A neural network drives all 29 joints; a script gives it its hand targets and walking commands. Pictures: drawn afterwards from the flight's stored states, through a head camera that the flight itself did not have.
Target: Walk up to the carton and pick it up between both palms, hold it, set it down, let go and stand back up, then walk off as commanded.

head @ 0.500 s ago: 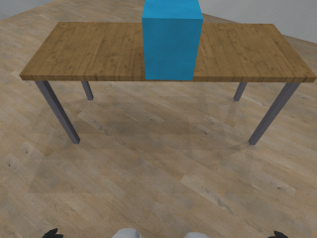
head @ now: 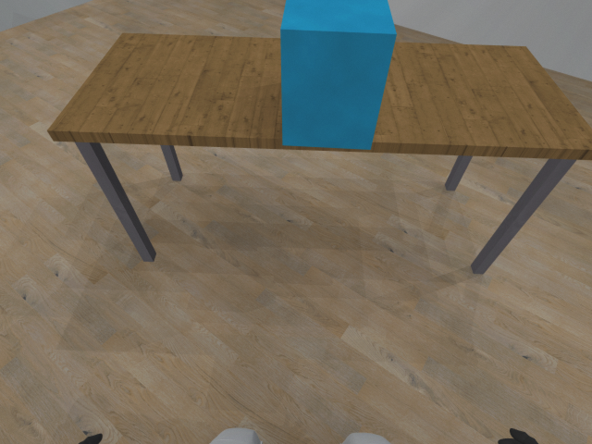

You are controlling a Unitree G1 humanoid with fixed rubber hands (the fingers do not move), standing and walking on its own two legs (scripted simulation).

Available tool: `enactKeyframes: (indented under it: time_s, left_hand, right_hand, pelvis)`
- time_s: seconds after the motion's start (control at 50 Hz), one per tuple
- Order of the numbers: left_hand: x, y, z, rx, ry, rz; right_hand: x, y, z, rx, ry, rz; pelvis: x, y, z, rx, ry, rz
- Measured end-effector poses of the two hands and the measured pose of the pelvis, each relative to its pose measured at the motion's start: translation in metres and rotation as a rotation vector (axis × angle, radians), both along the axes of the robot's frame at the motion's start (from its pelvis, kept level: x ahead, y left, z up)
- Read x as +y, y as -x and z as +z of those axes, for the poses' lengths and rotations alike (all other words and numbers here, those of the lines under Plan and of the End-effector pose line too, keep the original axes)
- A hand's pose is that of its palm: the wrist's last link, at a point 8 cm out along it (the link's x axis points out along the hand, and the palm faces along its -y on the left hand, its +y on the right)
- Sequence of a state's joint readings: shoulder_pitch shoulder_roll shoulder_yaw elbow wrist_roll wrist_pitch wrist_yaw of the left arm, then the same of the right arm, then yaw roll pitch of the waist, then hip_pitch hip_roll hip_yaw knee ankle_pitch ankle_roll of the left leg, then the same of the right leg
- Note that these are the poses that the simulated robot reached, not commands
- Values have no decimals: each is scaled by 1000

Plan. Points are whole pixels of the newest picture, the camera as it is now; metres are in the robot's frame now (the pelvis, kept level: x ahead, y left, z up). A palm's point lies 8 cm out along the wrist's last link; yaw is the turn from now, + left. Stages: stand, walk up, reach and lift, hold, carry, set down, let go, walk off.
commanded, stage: walk up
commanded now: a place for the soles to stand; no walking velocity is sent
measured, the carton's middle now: (331, 63) +0.91 -0.06 +0.04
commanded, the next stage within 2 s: none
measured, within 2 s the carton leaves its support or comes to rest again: neither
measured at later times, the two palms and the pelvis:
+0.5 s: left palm out of the picture +0.08 +0.33 -0.10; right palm out of the picture +0.10 -0.30 -0.08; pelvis +0.00 +0.01 +0.00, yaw +1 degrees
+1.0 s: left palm out of the picture +0.09 +0.29 -0.07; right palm (561, 415) +0.17 -0.36 -0.08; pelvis +0.07 -0.04 +0.01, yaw -1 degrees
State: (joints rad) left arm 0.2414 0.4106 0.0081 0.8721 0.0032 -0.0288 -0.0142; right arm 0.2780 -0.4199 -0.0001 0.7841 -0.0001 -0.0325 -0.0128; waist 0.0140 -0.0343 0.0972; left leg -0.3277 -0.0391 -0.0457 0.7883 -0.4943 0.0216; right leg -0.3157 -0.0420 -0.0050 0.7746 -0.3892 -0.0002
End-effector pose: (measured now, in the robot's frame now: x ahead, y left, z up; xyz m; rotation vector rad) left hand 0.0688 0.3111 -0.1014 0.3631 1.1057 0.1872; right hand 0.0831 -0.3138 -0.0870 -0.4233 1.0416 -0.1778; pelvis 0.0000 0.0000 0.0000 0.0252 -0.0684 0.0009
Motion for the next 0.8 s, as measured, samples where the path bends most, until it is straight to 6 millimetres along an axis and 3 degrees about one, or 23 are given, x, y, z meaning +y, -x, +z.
enactKeyframes:
  time_s: [0.18, 0.36, 0.54, 0.7, 0.8]
  left_hand:
    - [16, -7, 2, -17, -1, 12]
    - [7, -14, 1, -29, 8, 3]
    - [13, -19, 4, -37, 15, -2]
    - [-7, -50, 14, -50, 2, -78]
    - [-27, -54, 22, -56, -20, -76]
  right_hand:
    - [16, -14, 4, -35, 2, 23]
    - [7, -16, 7, -29, 11, 18]
    - [14, -16, 10, -46, 0, 29]
    - [-33, 13, 8, 27, 25, -5]
    - [-54, -3, 1, 55, 4, -17]
  pelvis:
    - [15, -5, 0, 9, 17, 12]
    - [8, -4, 2, 16, 14, 9]
    - [13, -5, 4, 20, 28, 9]
    - [-15, -19, 1, 18, 8, -3]
    - [-37, -38, 4, 41, -13, -9]
